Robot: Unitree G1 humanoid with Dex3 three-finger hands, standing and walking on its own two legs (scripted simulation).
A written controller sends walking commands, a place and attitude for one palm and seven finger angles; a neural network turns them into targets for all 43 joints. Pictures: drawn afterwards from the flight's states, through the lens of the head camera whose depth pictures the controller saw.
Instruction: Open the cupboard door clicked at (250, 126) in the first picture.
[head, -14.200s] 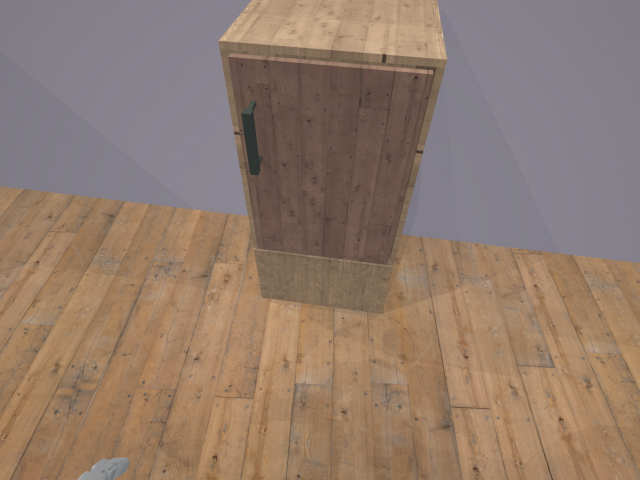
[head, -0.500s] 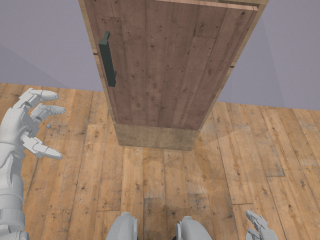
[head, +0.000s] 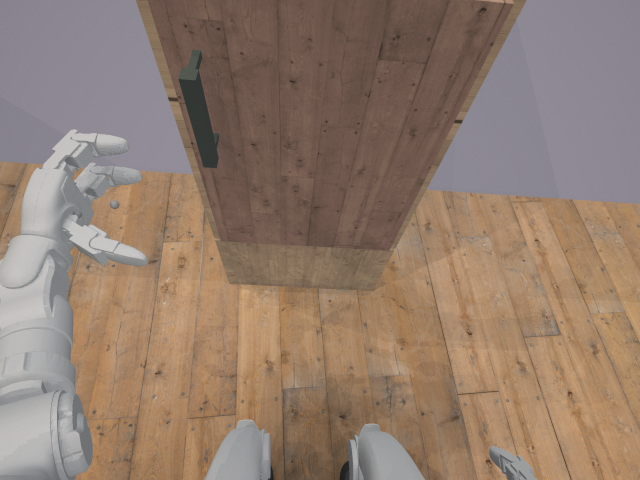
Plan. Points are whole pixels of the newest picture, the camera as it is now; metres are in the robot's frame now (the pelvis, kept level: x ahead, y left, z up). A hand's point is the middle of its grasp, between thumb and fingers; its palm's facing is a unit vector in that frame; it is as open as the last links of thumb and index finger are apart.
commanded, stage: move the hooked fingers beside the handle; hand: left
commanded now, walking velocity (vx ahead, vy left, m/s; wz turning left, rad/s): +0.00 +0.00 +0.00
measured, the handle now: (203, 113) +0.58 +0.16 +0.05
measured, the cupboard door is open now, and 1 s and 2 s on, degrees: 0 0 0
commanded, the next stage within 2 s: slide the fingers in behind the handle in 1.64 s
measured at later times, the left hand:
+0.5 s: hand (138, 155) +0.50 +0.23 +0.06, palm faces -0.03 -1.00 -0.04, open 14.0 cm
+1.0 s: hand (131, 147) +0.51 +0.24 +0.06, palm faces -0.04 -1.00 -0.02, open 14.0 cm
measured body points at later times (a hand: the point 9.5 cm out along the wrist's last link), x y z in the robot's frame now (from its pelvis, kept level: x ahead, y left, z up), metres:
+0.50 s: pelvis -0.01 +0.00 -0.02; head +0.14 +0.02 +0.41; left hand +0.50 +0.28 +0.06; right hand +0.00 -0.28 -0.12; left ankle +0.02 +0.10 -0.65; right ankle +0.01 -0.13 -0.65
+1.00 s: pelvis +0.00 +0.01 -0.01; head +0.15 +0.05 +0.41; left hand +0.51 +0.30 +0.06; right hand -0.02 -0.25 -0.11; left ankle +0.02 +0.10 -0.65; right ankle +0.01 -0.13 -0.65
